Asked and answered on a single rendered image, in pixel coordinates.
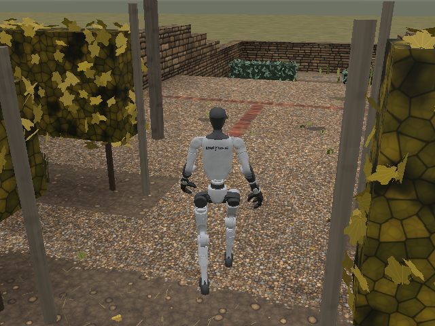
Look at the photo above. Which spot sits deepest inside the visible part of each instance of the robot left upper arm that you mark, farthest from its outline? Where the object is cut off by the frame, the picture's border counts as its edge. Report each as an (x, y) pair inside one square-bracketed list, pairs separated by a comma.
[(192, 154)]

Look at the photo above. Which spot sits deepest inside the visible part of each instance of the robot right upper arm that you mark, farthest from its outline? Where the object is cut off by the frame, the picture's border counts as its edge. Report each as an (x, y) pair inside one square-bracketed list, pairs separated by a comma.
[(242, 154)]

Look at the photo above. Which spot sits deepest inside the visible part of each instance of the robot left hand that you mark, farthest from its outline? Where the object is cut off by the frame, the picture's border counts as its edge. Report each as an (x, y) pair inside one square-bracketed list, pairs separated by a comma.
[(184, 189)]

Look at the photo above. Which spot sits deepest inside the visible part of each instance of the left robot shin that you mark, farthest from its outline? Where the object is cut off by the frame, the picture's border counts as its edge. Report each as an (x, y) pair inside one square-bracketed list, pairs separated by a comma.
[(202, 259)]

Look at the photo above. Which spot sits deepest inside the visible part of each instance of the right robot forearm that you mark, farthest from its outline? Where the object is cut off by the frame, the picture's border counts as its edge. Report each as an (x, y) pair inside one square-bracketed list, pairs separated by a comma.
[(252, 181)]

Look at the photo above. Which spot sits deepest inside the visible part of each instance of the left robot forearm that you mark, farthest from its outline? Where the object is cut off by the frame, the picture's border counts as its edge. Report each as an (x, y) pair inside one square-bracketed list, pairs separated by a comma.
[(185, 176)]

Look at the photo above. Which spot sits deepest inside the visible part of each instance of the robot right hand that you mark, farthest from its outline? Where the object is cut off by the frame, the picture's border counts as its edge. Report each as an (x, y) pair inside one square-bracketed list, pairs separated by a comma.
[(258, 197)]

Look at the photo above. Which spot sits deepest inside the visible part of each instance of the right robot foot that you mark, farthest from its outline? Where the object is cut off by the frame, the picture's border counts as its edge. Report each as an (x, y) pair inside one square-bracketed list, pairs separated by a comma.
[(228, 262)]

